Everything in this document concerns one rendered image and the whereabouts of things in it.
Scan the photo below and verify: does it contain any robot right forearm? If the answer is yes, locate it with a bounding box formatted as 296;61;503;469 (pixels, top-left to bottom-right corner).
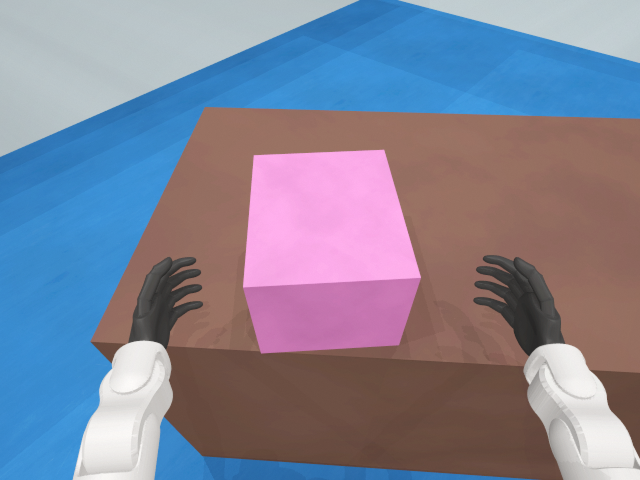
523;344;640;480

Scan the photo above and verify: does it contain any right robot hand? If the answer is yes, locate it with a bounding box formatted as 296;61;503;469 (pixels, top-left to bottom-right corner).
473;255;565;356

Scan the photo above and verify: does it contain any carton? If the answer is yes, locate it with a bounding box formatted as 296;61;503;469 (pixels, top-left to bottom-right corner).
243;150;421;353

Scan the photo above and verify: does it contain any pedestal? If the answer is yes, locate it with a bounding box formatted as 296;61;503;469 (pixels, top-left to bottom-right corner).
90;107;640;480

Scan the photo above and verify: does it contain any left robot hand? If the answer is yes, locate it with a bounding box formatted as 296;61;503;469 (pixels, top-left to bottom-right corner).
128;257;203;349

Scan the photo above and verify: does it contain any robot left forearm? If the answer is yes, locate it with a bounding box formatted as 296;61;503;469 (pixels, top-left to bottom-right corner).
73;341;173;480

